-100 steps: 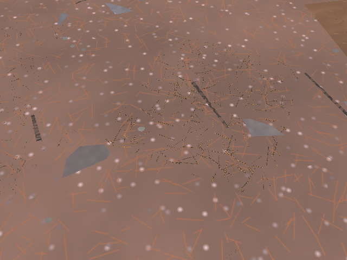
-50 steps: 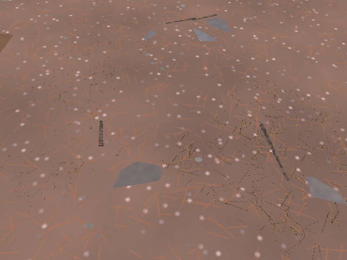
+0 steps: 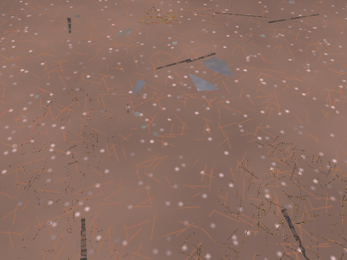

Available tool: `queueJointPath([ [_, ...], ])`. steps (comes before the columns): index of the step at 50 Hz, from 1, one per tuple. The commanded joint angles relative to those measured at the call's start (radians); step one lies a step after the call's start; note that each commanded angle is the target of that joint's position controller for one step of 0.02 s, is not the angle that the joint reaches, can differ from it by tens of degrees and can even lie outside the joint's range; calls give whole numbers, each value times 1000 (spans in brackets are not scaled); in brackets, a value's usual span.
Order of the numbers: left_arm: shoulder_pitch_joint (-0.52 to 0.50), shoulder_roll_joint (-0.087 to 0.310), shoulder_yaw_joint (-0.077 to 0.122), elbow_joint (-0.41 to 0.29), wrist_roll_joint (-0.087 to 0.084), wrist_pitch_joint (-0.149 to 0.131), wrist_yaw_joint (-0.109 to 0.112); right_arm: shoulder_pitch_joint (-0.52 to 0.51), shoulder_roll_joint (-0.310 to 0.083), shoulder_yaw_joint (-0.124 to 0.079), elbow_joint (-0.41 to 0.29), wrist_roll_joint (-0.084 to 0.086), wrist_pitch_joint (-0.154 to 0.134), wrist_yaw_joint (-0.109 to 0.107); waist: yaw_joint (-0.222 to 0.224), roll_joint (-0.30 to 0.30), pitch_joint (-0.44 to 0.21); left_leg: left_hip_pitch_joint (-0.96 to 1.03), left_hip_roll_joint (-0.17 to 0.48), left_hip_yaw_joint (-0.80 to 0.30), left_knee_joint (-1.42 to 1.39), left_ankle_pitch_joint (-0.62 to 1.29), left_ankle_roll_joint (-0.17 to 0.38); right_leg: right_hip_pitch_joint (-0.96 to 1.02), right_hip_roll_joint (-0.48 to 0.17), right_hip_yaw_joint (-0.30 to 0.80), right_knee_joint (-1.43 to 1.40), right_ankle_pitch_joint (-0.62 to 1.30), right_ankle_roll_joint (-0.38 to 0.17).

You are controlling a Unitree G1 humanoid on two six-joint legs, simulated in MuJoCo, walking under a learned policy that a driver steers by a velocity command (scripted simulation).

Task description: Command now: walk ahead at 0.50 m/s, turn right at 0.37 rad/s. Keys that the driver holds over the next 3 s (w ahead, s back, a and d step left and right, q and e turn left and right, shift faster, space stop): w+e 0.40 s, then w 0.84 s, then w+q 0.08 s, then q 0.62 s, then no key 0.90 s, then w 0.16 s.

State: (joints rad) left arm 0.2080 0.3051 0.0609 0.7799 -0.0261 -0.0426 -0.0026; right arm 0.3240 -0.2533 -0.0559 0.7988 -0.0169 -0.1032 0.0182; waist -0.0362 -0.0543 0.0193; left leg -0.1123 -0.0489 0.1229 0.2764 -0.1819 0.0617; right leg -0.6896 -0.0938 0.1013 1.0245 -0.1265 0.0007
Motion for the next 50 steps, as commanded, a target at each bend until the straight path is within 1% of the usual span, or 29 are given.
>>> queueJointPath([
  [1,-5,36,10,-55,4,-9,-8,-70,-141,-33,-59,1,-18,-14,24,113,18,-10,258,-75,-156,276,116,-8,-12,9,-144,174,6],
  [4,-111,8,-2,-92,9,-14,-27,-34,-162,-38,-35,8,-9,-24,-23,96,51,35,272,-17,-165,277,100,6,-4,-57,-293,249,-6],
  [8,-203,6,-6,-156,6,-14,-52,15,-185,-48,0,24,23,-30,-49,89,82,198,325,17,-102,370,91,-59,7,-103,-387,155,-42],
  [11,-165,40,12,-181,6,-9,-66,-15,-221,-60,-5,33,48,-42,2,133,23,255,333,58,51,773,60,60,77,-183,-401,2,-94],
  [12,-94,67,27,-172,6,-5,-65,-25,-234,-63,-10,34,57,-47,45,152,-27,253,326,70,164,923,49,160,116,-210,-395,-48,-117],
  [13,43,110,53,-142,4,-4,-58,-45,-239,-63,-15,36,64,-52,125,144,-99,197,298,90,349,957,26,350,157,-219,-442,-25,-150],
  [14,212,180,87,-104,4,3,-40,-48,-220,-53,-28,31,59,-57,208,83,-189,-6,255,94,622,748,-15,654,122,-108,-490,18,-199],
  [15,227,295,107,-99,-4,3,-26,58,-66,-4,-80,-8,33,-37,100,-198,-271,-490,63,49,1002,-212,-83,1040,-149,418,-520,-66,-377],
  [16,250,238,87,-129,1,-11,-27,-7,-108,-1,-92,18,-12,-20,147,-124,-428,-639,-9,-196,1161,-417,-81,1143,-246,759,-690,-188,-458],
  [17,221,178,70,-124,12,-20,-28,-117,-167,-17,-124,58,-37,-8,174,-60,-300,-723,54,-237,1150,-327,-55,1069,-215,613,-718,-141,-393],
  [18,161,149,61,-129,8,-25,-27,-148,-160,-10,-137,55,-49,-10,133,16,-197,-704,98,-227,1059,-237,-40,918,-172,482,-718,-62,-352],
  [19,90,118,51,-142,7,-25,-27,-157,-159,-14,-130,29,-50,-17,87,68,-124,-647,131,-217,965,-192,-46,767,-132,386,-729,45,-324],
  [21,25,84,37,-169,23,-25,-20,-116,-169,-26,-121,11,-25,-17,27,35,-90,-528,163,-215,881,-141,-66,606,-90,294,-772,175,-314],
  [23,27,92,37,-158,19,-31,-12,-93,-138,-19,-110,5,-3,-17,14,32,-71,-499,169,-184,802,-104,-97,522,-76,219,-797,274,-314],
  [26,69,117,39,-126,18,-33,4,-183,-98,-2,-133,2,8,-18,45,12,-31,-499,162,-157,604,78,-125,466,-30,112,-819,308,-277],
  [29,111,123,37,-101,13,-30,8,-288,-82,7,-149,12,1,-8,98,-9,-16,-436,124,-140,388,287,-118,460,2,64,-814,194,-228],
  [32,160,133,37,-70,9,-28,5,-362,-97,4,-171,25,-8,4,132,-16,13,-451,107,-149,295,319,-97,534,-47,111,-799,116,-225],
  [34,183,134,38,-53,8,-22,7,-390,-110,-1,-187,24,-15,14,136,-17,24,-498,101,-156,251,255,-69,630,-87,147,-755,145,-220],
  [37,177,146,44,-40,10,-9,13,-336,-132,-11,-184,23,-22,22,95,-47,11,-441,80,-141,214,130,-22,714,-119,171,-680,307,-192],
  [38,153,147,43,-44,10,-5,14,-256,-150,-23,-163,22,-24,19,45,-49,-33,-323,50,-111,184,125,2,710,-91,145,-595,470,-174],
  [39,142,125,33,-51,16,-3,14,-121,-187,-41,-128,16,-25,13,-20,-29,-134,-110,67,-119,194,174,40,654,-37,100,-431,542,-146],
  [40,164,76,12,-73,38,-5,14,48,-252,-56,-109,3,-25,7,-71,87,-293,203,251,-328,237,209,121,455,39,55,-133,286,-107],
  [41,296,1,-9,-70,14,-22,9,114,-287,-69,-72,8,-15,16,-22,383,-394,490,432,-780,115,-47,263,93,196,8,180,-389,-39],
  [42,233,92,5,-62,1,-32,5,111,-194,-44,-76,33,-12,18,-60,270,-326,466,420,-846,38,-252,232,-33,147,86,277,-438,-42],
  [43,123,131,16,-90,-10,-38,2,39,-161,-33,-85,32,-6,11,-63,184,-181,338,392,-706,18,-245,192,-86,98,53,283,-346,-44],
  [44,61,121,13,-105,-1,-42,3,-21,-153,-26,-96,20,1,9,-39,102,-101,202,354,-601,-3,-138,174,-62,52,12,242,-265,-41],
  [45,38,109,16,-111,13,-43,3,-57,-137,-20,-98,12,2,10,-14,87,-49,103,321,-534,-29,-38,174,-37,22,1,182,-214,-35],
  [46,57,96,17,-108,17,-40,1,-73,-125,-14,-99,4,-1,9,15,114,-45,43,294,-485,-52,36,169,18,-3,1,145,-181,-30],
  [50,53,45,6,-110,22,-21,5,-64,-147,-20,-72,20,-10,6,38,130,-25,-33,267,-353,-119,203,191,33,-27,-36,-2,-123,7],
])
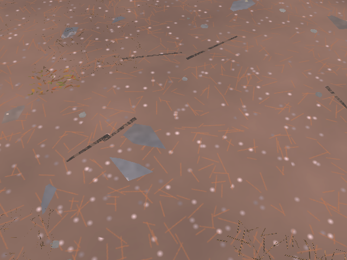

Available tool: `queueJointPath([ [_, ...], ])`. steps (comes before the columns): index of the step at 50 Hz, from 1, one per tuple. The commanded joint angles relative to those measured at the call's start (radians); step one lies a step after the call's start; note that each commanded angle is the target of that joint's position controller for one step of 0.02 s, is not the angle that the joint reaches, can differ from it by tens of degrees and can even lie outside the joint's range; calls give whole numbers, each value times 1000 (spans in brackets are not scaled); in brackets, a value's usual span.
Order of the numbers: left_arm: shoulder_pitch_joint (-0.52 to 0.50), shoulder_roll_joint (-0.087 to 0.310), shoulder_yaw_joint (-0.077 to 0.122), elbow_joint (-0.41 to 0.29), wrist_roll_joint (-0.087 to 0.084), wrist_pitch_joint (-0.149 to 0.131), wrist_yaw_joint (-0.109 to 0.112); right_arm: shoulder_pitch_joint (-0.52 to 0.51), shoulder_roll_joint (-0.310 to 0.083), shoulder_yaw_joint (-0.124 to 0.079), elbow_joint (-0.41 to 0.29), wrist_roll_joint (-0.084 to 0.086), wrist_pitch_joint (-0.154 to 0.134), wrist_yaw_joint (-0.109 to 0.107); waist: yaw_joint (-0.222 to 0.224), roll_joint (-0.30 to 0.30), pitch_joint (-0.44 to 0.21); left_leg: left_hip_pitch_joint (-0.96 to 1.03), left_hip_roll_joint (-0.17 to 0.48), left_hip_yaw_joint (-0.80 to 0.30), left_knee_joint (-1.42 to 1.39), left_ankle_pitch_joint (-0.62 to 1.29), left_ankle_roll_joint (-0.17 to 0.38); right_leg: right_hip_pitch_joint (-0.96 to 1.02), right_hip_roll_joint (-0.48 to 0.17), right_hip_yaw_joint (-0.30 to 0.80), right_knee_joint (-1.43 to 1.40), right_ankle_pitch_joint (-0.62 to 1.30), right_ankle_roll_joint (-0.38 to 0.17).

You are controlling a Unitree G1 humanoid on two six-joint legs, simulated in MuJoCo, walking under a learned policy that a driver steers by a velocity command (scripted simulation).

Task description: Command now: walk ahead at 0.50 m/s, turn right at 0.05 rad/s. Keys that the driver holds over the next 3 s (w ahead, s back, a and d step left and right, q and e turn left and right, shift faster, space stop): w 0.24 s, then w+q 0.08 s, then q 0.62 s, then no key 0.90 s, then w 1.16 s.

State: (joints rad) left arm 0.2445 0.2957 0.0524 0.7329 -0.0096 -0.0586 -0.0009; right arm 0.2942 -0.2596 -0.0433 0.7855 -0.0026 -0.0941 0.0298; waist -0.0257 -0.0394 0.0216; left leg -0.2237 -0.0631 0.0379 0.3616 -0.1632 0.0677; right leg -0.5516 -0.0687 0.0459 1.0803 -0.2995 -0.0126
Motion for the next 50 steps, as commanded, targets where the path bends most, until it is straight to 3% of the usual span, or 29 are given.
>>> queueJointPath([
  [1,-17,47,11,-73,8,-6,5,-25,-154,-36,-51,6,-17,-9,19,105,-17,79,278,-244,-215,207,185,-122,-57,15,-115,98,29],
  [6,-174,19,-2,-104,3,-21,-10,37,-178,-41,-14,18,0,-20,-38,100,9,92,231,-128,-220,224,137,-62,-23,-23,-419,358,32],
  [10,-273,30,0,-139,-8,-31,-30,99,-190,-44,25,25,18,-22,-66,106,36,188,282,-148,-181,212,129,-67,1,-25,-523,350,9],
  [13,-260,58,10,-147,-5,-39,-41,99,-207,-52,41,28,34,-30,-32,119,25,256,315,-172,-105,317,104,-5,20,-27,-575,246,-30],
  [14,-195,78,21,-132,-2,-42,-39,80,-215,-53,40,30,39,-32,15,124,-9,249,300,-164,-29,444,90,101,45,-47,-603,228,-47],
  [15,-57,118,44,-92,3,-44,-32,69,-200,-46,38,28,42,-34,85,108,-97,200,250,-133,126,533,66,307,60,-62,-624,246,-74],
  [16,128,187,66,-59,18,-43,-20,59,-149,-24,11,8,39,-34,159,37,-250,15,191,-96,401,346,27,617,-88,81,-573,286,-135],
  [17,177,267,82,-48,29,-34,-16,196,-33,11,-3,7,22,-31,105,-221,-387,-382,21,-45,769,-261,-51,963,-347,504,-628,235,-283],
  [18,186,175,59,-54,26,-29,-14,164,-122,-10,20,24,11,-31,142,-174,-406,-461,30,-180,902,-433,-60,923,-360,608,-703,264,-284],
  [19,115,135,43,-60,25,-29,-11,85,-182,-31,-4,43,10,-32,133,-116,-260,-499,66,-183,942,-384,-65,799,-334,431,-701,423,-250],
  [21,-11,74,24,-59,24,-33,-16,26,-164,-37,-14,23,29,-43,64,-32,-136,-438,133,-143,860,-298,-86,565,-251,196,-722,686,-214],
  [23,-79,59,24,-51,29,-42,-17,68,-131,-42,-6,26,69,-47,5,-70,-104,-315,153,-123,812,-240,-101,407,-212,80,-781,724,-199],
  [25,-118,82,32,-40,33,-46,-9,68,-103,-42,-22,23,98,-52,-20,-71,-75,-306,149,-106,762,-183,-121,339,-214,4,-826,743,-215],
  [27,-126,102,40,-25,31,-39,7,27,-86,-40,-53,15,110,-52,-17,-65,-66,-320,160,-97,663,-96,-127,339,-213,-58,-846,726,-216],
  [30,-134,116,43,-11,25,-17,27,-36,-79,-38,-85,13,109,-33,5,-54,-78,-275,161,-64,507,47,-118,362,-194,-146,-848,659,-200],
  [35,-105,156,58,19,2,22,29,-141,-100,-50,-157,10,122,-3,44,-42,-61,-270,145,-21,357,-3,-83,463,-238,-165,-777,585,-185],
  [38,-121,168,65,24,-21,39,27,-135,-112,-62,-184,12,132,7,23,-51,-57,-227,116,13,245,-57,-40,498,-253,-166,-660,588,-144],
  [39,-120,158,64,29,-26,42,29,-95,-124,-71,-178,11,130,4,-1,-33,-75,-140,85,32,151,21,-15,481,-221,-196,-566,606,-107],
  [40,-60,136,61,46,-14,41,25,-25,-190,-96,-166,6,126,-12,-19,61,-125,19,89,-32,70,309,29,416,-145,-238,-394,536,-40],
  [41,-50,92,44,7,31,32,19,21,-328,-129,-179,-6,124,-38,1,321,-182,269,321,-363,108,805,169,107,-13,-281,-74,68,56],
  [42,-88,80,32,-20,42,31,14,21,-308,-114,-202,-23,114,-33,-24,333,-310,345,465,-612,54,757,356,-66,102,-98,153,-414,86],
  [43,-137,119,45,-12,16,36,9,0,-254,-97,-204,-14,100,-21,-48,184,-299,299,426,-527,30,660,325,-91,65,11,215,-385,72],
  [44,-155,108,44,-17,-1,42,12,-50,-228,-90,-204,-2,90,-22,-18,140,-229,231,369,-439,28,537,262,-112,44,20,191,-306,57],
  [45,-153,104,45,-5,7,48,24,-97,-204,-84,-206,13,91,-26,4,87,-173,163,321,-388,11,424,209,-115,27,21,122,-236,58],
  [46,-153,119,51,-5,17,55,34,-139,-191,-79,-214,18,97,-36,26,106,-149,95,291,-359,-7,351,182,-78,19,22,60,-179,61],
  [47,-143,111,50,-3,18,59,35,-156,-194,-78,-222,9,103,-41,41,138,-145,38,264,-343,-18,336,176,-25,37,8,36,-141,69],
  [50,-104,81,41,17,8,63,37,-157,-187,-76,-226,-2,106,-54,44,161,-177,26,250,-310,-16,333,175,47,51,0,-102,-100,89],
])
Over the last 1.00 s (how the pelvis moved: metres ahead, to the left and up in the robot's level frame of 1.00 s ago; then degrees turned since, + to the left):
0.58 -0.09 0.00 -19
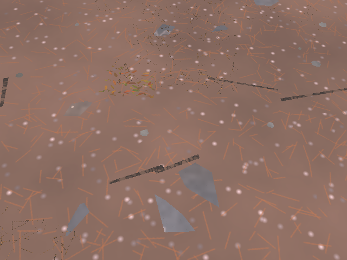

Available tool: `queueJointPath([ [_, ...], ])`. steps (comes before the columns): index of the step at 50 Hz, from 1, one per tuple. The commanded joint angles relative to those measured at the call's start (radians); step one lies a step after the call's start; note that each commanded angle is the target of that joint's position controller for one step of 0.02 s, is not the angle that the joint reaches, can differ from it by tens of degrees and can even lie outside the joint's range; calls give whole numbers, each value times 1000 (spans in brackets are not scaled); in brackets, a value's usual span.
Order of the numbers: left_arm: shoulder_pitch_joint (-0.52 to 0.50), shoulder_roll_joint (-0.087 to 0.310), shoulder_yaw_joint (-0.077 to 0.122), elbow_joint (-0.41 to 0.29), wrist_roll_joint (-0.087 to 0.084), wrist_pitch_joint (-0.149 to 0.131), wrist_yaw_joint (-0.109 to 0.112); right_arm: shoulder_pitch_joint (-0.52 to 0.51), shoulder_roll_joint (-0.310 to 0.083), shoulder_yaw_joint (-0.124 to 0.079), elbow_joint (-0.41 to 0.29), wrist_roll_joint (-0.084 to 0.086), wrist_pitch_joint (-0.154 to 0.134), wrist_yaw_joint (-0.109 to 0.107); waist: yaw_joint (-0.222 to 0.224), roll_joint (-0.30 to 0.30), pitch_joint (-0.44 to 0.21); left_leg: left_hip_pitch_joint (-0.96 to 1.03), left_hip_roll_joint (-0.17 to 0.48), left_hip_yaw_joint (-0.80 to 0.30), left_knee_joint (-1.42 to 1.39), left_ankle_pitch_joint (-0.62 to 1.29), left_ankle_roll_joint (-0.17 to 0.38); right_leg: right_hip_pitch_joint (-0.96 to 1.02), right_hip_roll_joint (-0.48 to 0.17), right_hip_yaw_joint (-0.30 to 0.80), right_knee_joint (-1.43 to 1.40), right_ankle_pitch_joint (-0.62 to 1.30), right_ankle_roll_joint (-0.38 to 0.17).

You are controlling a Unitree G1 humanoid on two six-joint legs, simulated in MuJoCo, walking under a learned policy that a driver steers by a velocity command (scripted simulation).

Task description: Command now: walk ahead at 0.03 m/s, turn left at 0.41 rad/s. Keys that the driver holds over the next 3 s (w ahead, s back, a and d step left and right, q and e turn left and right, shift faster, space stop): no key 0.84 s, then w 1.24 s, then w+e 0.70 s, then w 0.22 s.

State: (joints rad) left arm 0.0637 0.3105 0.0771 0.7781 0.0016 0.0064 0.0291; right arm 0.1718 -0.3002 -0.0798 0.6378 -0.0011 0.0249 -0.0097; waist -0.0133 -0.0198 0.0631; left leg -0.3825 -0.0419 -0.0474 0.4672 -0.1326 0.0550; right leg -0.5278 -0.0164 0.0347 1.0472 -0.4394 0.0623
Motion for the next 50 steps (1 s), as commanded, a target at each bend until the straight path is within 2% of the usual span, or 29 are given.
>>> queueJointPath([
  [1,71,55,10,-28,-2,-1,6,-31,-146,-40,-74,-2,-13,-18,24,142,-223,178,226,-221,-118,272,184,49,-5,13,-118,54,17],
  [3,59,51,5,-30,-3,2,3,-31,-147,-38,-68,-6,-8,-20,8,162,-219,146,224,-229,-123,175,181,105,-7,8,-193,75,17],
  [6,54,66,7,-32,-7,1,-6,-31,-137,-28,-54,-12,-3,-14,-9,185,-188,120,230,-270,-125,34,173,157,-6,0,-289,79,4],
  [7,60,65,6,-31,-6,-2,-11,-35,-130,-23,-50,-11,-1,-12,-7,184,-177,114,228,-281,-117,4,165,180,-4,-6,-342,90,-5],
  [9,108,44,2,-12,0,-12,-24,-51,-103,-7,-40,-2,2,-10,30,164,-158,69,196,-270,-80,-46,119,302,9,-37,-556,224,-38],
  [10,118,56,1,-10,16,-17,-28,-10,-76,2,-22,-4,-1,-9,27,125,-151,34,157,-247,-51,-96,67,367,-27,2,-635,299,-63],
  [11,133,128,11,-19,36,-20,-25,30,-41,13,-19,-20,-7,-8,-10,-40,-156,-21,63,-159,98,-213,1,412,-190,172,-687,410,-121],
  [12,76,139,9,-8,42,-20,-26,22,-43,8,-42,-15,-12,-7,-56,-217,-111,-2,-5,-51,113,-299,-41,256,-289,290,-739,349,-238],
  [13,-6,80,-8,-43,42,-29,-26,-5,-89,-1,-25,-23,-14,-11,-40,-182,-85,84,28,-53,145,-267,-63,182,-267,277,-766,268,-250],
  [14,-17,66,-12,-39,34,-35,-24,-29,-89,-6,-21,-21,-13,-12,-37,-163,-83,111,27,-42,114,-191,-63,191,-213,225,-749,213,-208],
  [15,5,78,-10,-27,23,-40,-24,-42,-66,-1,-10,-26,-7,-14,-25,-148,-83,143,31,-38,68,-122,-66,199,-169,178,-734,181,-169],
  [16,27,82,-10,-16,16,-46,-23,-50,-61,0,-11,-31,0,-14,-11,-150,-78,165,41,-51,40,-70,-68,201,-154,162,-731,151,-146],
  [18,65,63,-20,4,19,-45,-19,-35,-45,5,4,-24,3,-9,-9,-122,-69,206,53,-64,10,-33,-57,183,-118,120,-727,81,-114],
  [19,74,55,-24,8,20,-43,-17,-25,-50,4,13,-20,2,-7,-5,-99,-55,197,57,-67,3,-40,-48,181,-101,101,-722,39,-105],
  [20,85,53,-26,7,18,-40,-16,-25,-66,-1,24,-17,-1,-7,9,-49,-38,170,58,-75,-2,-57,-38,189,-82,80,-713,24,-99],
  [21,90,59,-26,11,16,-39,-14,-32,-60,-1,27,-16,-6,-7,12,-25,-31,154,59,-78,-9,-56,-35,206,-73,70,-694,42,-96],
  [23,101,58,-27,18,12,-40,-11,-28,-51,0,44,-20,-16,-9,20,15,-48,152,65,-87,-18,-11,-41,239,-65,53,-664,110,-99],
  [26,111,49,-31,31,10,-38,-11,-12,-44,1,68,-15,-25,-11,25,46,-81,172,71,-91,-11,62,-42,272,-51,33,-635,190,-99],
  [34,111,36,-37,81,6,-33,-19,10,-48,0,129,-9,-22,-23,21,38,-86,210,76,-94,-4,123,-37,286,-33,11,-630,253,-91],
  [42,122,40,-40,144,3,-33,-16,5,-45,2,204,-6,-17,-32,19,21,-68,234,71,-82,-13,137,-40,290,-27,7,-654,266,-87],
  [43,142,37,-41,160,3,-31,-14,18,-36,4,222,-5,-16,-33,21,14,-86,241,54,-63,-10,44,-40,297,-22,3,-670,168,-92],
  [44,152,52,-36,169,-3,-28,-12,19,-35,3,233,0,-14,-34,24,-9,-66,213,24,-31,16,-117,-37,285,-22,16,-690,18,-109],
  [45,157,79,-27,170,-10,-25,-8,14,-38,1,237,5,-16,-34,29,-49,-31,146,-8,5,61,-289,-35,273,-46,63,-720,-150,-143],
  [46,178,102,-20,172,-15,-25,-3,-8,-38,1,230,8,-25,-32,44,-90,16,50,-20,33,122,-361,-35,280,-110,159,-778,-298,-188],
  [47,204,132,-11,177,-20,-31,0,-44,-31,3,215,15,-42,-27,56,-134,61,-40,-15,68,203,-331,-35,302,-210,289,-854,-391,-243],
  [48,210,156,-1,182,-23,-40,4,-81,-20,7,200,21,-61,-20,63,-155,112,-94,30,53,266,-286,-27,293,-296,396,-899,-389,-291],
  [49,211,151,1,182,-20,-51,6,-93,-23,6,198,27,-77,-12,63,-145,129,-141,63,32,303,-293,-18,315,-327,428,-908,-324,-312],
  [50,208,140,1,180,-19,-60,4,-91,-26,4,201,30,-90,-4,59,-135,126,-171,84,25,305,-322,-8,358,-331,414,-899,-245,-311],
])
Over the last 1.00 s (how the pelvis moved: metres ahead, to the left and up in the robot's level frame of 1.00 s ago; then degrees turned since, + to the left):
0.35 -0.02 -0.01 21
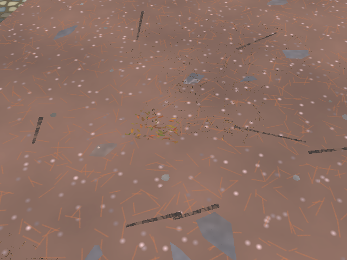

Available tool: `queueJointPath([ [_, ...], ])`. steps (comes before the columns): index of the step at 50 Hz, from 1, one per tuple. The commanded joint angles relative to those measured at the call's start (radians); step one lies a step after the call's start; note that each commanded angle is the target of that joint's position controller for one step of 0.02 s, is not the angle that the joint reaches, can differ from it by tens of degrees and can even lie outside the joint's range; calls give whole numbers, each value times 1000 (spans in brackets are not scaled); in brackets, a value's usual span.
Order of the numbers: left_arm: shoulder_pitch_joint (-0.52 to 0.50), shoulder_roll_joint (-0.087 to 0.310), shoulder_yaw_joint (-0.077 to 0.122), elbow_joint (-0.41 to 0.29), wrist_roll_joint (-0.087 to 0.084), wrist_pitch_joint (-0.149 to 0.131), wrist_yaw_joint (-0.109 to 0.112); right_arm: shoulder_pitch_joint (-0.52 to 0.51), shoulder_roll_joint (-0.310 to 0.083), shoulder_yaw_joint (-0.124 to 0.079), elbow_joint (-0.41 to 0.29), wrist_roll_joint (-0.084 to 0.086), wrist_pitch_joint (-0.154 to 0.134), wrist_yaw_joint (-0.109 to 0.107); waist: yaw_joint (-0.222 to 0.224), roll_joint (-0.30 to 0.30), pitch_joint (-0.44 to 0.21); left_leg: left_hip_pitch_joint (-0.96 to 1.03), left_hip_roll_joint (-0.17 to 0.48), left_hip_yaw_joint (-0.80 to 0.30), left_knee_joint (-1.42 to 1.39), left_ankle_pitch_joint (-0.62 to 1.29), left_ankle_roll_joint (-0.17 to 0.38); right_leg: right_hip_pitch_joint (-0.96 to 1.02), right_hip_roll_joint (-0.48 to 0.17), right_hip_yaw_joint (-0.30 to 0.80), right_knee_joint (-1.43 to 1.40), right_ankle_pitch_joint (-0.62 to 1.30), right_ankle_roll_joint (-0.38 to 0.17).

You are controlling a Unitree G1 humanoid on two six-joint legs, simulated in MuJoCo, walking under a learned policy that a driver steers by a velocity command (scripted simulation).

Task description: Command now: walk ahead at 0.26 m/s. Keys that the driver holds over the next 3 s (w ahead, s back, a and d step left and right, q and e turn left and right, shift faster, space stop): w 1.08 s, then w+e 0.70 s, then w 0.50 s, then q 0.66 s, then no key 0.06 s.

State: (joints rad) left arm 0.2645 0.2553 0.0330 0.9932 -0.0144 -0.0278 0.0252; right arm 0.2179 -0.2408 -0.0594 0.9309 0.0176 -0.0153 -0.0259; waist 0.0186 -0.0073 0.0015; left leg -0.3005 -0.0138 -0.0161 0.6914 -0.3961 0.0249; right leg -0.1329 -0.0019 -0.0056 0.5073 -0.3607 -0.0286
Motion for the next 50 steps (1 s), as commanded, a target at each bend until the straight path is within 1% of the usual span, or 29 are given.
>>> queueJointPath([
  [1,-2,188,46,-39,-8,-30,4,-128,-83,-15,-86,14,-60,21,18,-138,172,-234,66,-1,26,-71,33,-11,-328,411,-344,-257,-204],
  [3,-60,190,48,-51,-25,-26,-4,-44,-72,-19,-38,14,-73,32,-41,-116,123,31,26,68,-187,93,39,-109,-236,253,-289,-125,-148],
  [4,-61,179,46,-53,-22,-23,-7,45,-86,-31,10,10,-71,32,-73,-100,77,204,-20,94,-217,180,25,-181,-184,191,-224,-49,-126],
  [5,-75,152,37,-58,-15,-27,-9,147,-114,-47,43,9,-67,29,-118,-55,30,344,-1,42,-234,181,34,-251,-136,122,-94,61,-93],
  [6,-98,75,14,-86,-1,-35,-15,271,-194,-68,62,6,-67,20,-155,182,-21,484,205,-291,-381,49,119,-411,-23,-11,260,55,-16],
  [7,-109,69,14,-125,-11,-53,-11,339,-241,-68,76,-2,-78,35,-156,333,-55,545,375,-673,-519,-55,250,-578,62,25,508,-193,4],
  [8,-102,126,29,-121,-32,-65,-15,243,-168,-41,55,-8,-91,39,-106,183,16,488,392,-641,-516,-119,257,-660,-13,102,649,-178,-18],
  [9,-92,133,31,-112,-44,-74,-24,168,-128,-27,29,-10,-99,41,-76,134,63,443,348,-528,-523,-108,221,-683,-58,110,671,-71,-44],
  [11,-104,132,39,-103,-23,-80,-29,106,-114,-13,10,-10,-99,46,-50,83,93,388,287,-357,-550,81,169,-672,-115,83,605,84,-49],
  [13,-109,105,39,-101,-11,-73,-42,139,-91,0,22,-17,-89,42,-46,103,76,356,235,-230,-558,279,147,-617,-128,48,544,162,-27],
  [15,-154,81,33,-120,-2,-64,-47,180,-112,-1,37,-17,-82,31,-56,84,80,346,222,-168,-567,412,161,-632,-121,17,467,213,6],
  [19,-317,45,14,-186,-3,-62,-50,202,-146,-2,44,-18,-74,12,-87,81,118,251,193,-80,-608,426,157,-550,-82,-24,182,370,38],
  [22,-388,52,8,-216,-10,-64,-59,248,-148,-4,68,-8,-74,8,-97,85,146,260,218,-59,-626,415,157,-495,-57,-29,74,435,22],
  [25,-398,81,15,-236,-13,-71,-73,239,-156,-13,77,1,-65,5,-62,86,134,368,263,-46,-569,522,136,-480,-53,-7,14,397,-22],
  [27,-308,123,35,-219,-12,-73,-75,212,-181,-23,69,-6,-54,4,-2,114,50,423,271,-32,-443,826,115,-342,-8,-33,23,327,-54],
  [28,-179,154,55,-184,-13,-70,-69,198,-181,-24,65,-12,-43,4,66,125,-32,412,246,-7,-286,989,98,-182,27,-59,28,302,-79],
  [29,-4,194,77,-133,-14,-64,-60,195,-162,-15,56,-19,-36,4,143,114,-136,296,200,20,-63,962,67,70,8,-37,40,299,-111],
  [30,146,283,99,-104,12,-61,-53,301,-62,15,35,-28,-45,16,117,-77,-305,-81,86,45,325,578,14,485,-248,339,40,170,-244],
  [31,182,256,87,-85,7,-60,-60,348,7,39,56,-15,-71,24,95,-241,-426,-280,-59,-72,565,-169,-6,598,-386,755,-168,-75,-327],
  [32,109,183,64,-89,-3,-66,-61,227,-107,9,29,18,-94,29,103,-174,-269,-390,-1,-128,667,-153,20,479,-344,709,-237,-153,-268],
  [33,4,154,54,-111,-2,-72,-59,136,-147,-1,-4,34,-108,27,74,-118,-126,-424,54,-91,656,-53,39,310,-321,565,-265,-90,-231],
  [34,-72,130,46,-124,7,-77,-61,92,-150,-5,-11,24,-113,18,41,-40,-58,-377,104,-72,603,43,42,148,-289,449,-293,32,-214],
  [35,-113,104,38,-129,20,-84,-65,97,-138,-12,-9,10,-105,12,1,-38,-22,-313,140,-71,550,102,41,32,-250,354,-319,133,-198],
  [36,-127,84,32,-124,28,-87,-68,127,-111,-10,-2,5,-92,10,-30,-59,-25,-252,160,-77,521,131,39,-31,-224,300,-346,166,-194],
  [37,-123,81,31,-117,24,-89,-70,143,-86,-8,1,3,-80,10,-42,-64,-20,-231,169,-72,492,136,34,-66,-212,265,-368,186,-201],
  [39,-90,102,34,-97,18,-93,-63,110,-80,-9,-16,-2,-64,6,-49,-58,17,-264,182,-56,423,169,14,-111,-205,207,-406,227,-215],
  [43,-10,142,40,-72,16,-85,-34,-51,-90,-12,-75,-17,-67,9,-11,-29,57,-383,182,-41,171,392,-25,-58,-189,139,-427,316,-205],
  [46,48,154,40,-56,6,-78,-24,-168,-67,1,-105,-11,-79,22,29,-29,67,-329,138,5,-27,529,-27,-40,-159,73,-427,343,-174],
  [50,136,159,42,-17,-2,-60,-22,-284,-68,12,-147,0,-86,45,66,-25,92,-356,110,10,-147,516,-16,105,-204,72,-382,367,-173],
])
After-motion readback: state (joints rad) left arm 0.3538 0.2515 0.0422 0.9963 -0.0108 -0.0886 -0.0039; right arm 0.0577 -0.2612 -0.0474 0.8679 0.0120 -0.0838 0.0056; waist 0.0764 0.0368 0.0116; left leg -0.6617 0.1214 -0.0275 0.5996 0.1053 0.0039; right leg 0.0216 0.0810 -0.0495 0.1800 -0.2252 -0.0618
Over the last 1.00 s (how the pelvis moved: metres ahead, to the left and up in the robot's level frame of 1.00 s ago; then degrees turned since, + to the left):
0.06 -0.04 0.00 5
